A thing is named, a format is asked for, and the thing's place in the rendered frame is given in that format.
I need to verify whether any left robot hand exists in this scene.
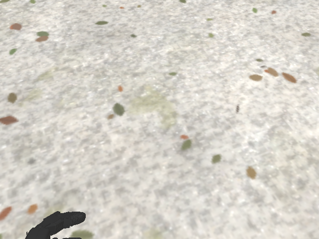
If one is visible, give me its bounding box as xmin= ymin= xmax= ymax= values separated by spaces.
xmin=25 ymin=211 xmax=86 ymax=239

